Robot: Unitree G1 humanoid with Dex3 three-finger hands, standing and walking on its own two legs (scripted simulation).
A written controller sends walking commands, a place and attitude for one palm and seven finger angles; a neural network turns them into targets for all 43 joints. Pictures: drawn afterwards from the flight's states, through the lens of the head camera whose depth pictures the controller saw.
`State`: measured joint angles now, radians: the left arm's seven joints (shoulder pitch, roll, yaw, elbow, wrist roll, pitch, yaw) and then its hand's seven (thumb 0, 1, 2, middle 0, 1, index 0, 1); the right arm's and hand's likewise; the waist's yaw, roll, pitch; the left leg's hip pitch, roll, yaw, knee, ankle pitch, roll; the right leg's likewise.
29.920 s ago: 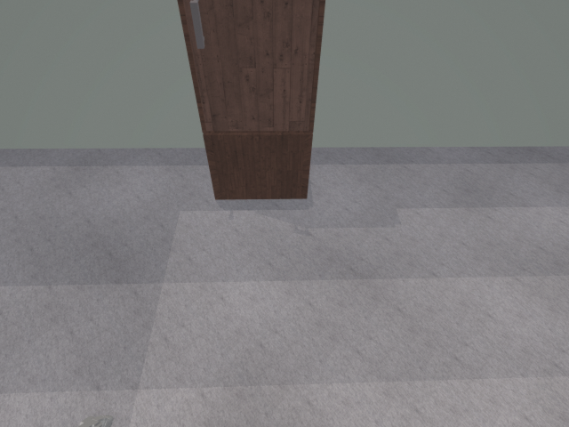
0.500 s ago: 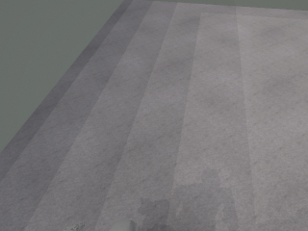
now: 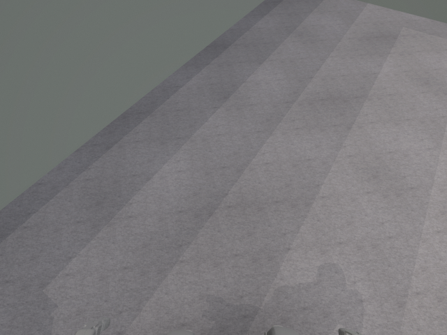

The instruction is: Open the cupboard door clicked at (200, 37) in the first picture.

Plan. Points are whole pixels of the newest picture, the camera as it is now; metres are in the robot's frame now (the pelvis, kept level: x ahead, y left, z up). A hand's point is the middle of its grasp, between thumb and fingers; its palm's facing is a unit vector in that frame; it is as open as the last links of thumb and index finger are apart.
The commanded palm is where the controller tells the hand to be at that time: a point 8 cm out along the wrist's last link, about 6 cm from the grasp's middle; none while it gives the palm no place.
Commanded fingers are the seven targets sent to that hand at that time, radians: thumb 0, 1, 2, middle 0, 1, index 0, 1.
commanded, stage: turn to face it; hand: left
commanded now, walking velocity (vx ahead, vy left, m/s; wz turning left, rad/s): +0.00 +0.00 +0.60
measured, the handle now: out of the picture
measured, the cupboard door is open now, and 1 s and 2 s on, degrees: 41 41 41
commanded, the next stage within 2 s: none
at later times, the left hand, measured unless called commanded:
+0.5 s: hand out of the picture +0.01 +0.21 -0.18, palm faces +0.34 -0.91 -0.24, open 7.4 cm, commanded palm none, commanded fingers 0.00 0.90 0.90 -0.20 -0.30 -0.20 -0.30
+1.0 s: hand out of the picture -0.05 +0.15 -0.18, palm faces +0.60 -0.78 -0.20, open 7.4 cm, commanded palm none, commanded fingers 0.00 0.90 0.90 -0.20 -0.30 -0.20 -0.30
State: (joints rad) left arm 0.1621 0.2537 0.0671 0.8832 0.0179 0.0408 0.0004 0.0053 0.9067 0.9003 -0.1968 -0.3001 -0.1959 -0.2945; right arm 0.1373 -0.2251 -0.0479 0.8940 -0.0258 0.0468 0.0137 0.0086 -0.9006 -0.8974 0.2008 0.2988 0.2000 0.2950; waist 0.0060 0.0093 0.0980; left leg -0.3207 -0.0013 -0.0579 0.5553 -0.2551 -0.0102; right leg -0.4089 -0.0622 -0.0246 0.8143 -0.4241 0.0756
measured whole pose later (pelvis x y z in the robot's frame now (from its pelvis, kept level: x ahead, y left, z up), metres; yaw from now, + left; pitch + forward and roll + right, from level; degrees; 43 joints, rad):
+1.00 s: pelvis +0.02 -0.04 +0.00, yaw +37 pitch +0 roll +1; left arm 0.23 0.21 0.04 0.89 0.02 0.01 0.00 0.00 0.90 0.90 -0.20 -0.30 -0.20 -0.30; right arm 0.11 -0.24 -0.06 0.90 -0.01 0.06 0.04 0.01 -0.91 -0.90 0.20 0.30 0.19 0.29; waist 0.00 -0.05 0.11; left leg -0.31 0.01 0.10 0.60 -0.31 -0.03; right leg -0.25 -0.17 -0.22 0.62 -0.36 0.05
